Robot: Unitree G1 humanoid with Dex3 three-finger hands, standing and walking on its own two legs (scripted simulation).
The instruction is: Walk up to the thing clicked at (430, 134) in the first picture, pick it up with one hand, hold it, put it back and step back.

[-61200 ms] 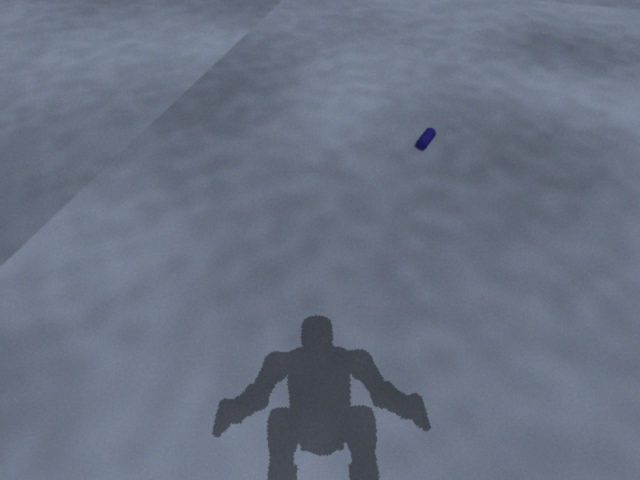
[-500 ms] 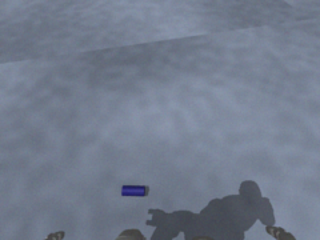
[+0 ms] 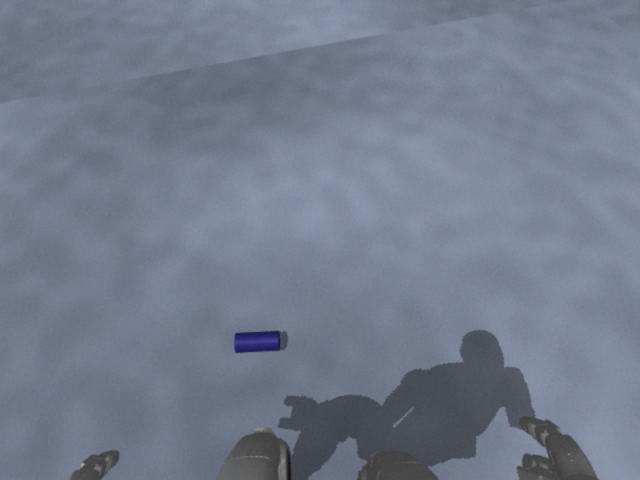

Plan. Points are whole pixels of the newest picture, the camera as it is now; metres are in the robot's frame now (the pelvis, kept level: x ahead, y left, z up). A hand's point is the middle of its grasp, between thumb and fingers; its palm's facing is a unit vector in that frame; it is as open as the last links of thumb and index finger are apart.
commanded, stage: step back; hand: left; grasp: from above
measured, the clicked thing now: (257, 341) +0.50 +0.19 -0.72
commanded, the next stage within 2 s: none
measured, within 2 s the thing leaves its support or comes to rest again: neither
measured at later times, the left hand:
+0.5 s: hand out of the picture -0.04 +0.29 -0.14, palm faces +0.10 -0.92 -0.38, open 7.4 cm
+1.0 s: hand out of the picture -0.24 +0.25 -0.12, palm faces +0.04 -0.89 -0.45, open 7.4 cm
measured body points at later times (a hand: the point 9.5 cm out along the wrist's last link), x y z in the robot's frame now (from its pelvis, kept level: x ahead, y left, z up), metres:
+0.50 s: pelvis -0.14 +0.01 +0.01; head -0.09 +0.04 +0.46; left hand -0.05 +0.34 -0.11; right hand -0.02 -0.29 -0.10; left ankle -0.12 +0.13 -0.72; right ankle -0.11 -0.13 -0.64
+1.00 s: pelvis -0.31 -0.03 +0.01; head -0.26 -0.05 +0.46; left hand -0.24 +0.29 -0.09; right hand -0.21 -0.34 -0.12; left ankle -0.33 +0.11 -0.65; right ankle -0.27 -0.14 -0.72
